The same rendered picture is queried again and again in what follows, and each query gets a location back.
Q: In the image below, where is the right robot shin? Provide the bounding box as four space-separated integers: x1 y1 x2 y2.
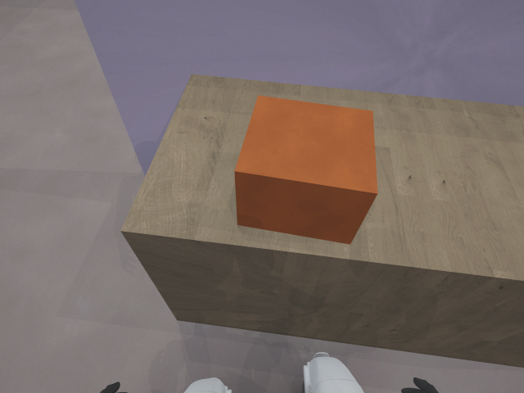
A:
313 352 329 359

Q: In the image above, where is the carton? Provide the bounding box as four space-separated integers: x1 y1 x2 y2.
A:
234 95 377 244

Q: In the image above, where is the robot right thigh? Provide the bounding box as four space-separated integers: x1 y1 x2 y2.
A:
304 357 364 393

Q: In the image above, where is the pedestal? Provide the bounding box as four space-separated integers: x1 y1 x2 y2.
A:
120 75 524 368

